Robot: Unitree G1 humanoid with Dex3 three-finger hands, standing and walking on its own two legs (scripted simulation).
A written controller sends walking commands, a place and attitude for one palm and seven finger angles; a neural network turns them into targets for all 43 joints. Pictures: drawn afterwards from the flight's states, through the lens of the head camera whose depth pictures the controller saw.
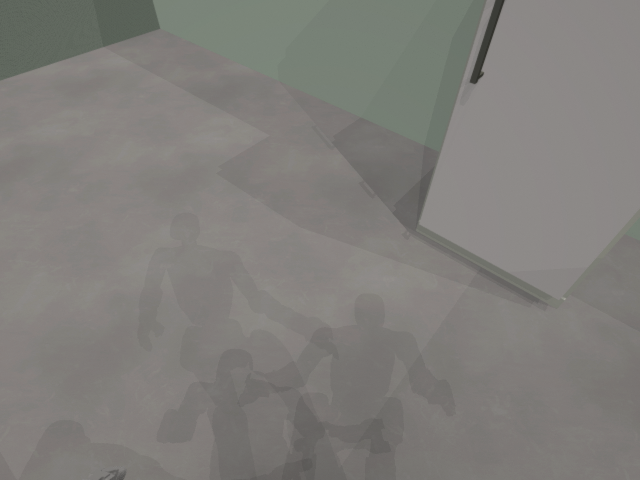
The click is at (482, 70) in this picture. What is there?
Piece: fridge door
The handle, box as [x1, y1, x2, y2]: [470, 0, 504, 83]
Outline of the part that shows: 504,0 495,0 470,82 475,83 483,73 480,70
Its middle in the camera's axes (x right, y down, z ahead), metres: +0.44 -0.52 +1.01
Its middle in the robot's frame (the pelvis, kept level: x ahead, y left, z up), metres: +1.14 -0.38 +0.08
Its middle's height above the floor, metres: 0.85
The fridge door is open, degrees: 0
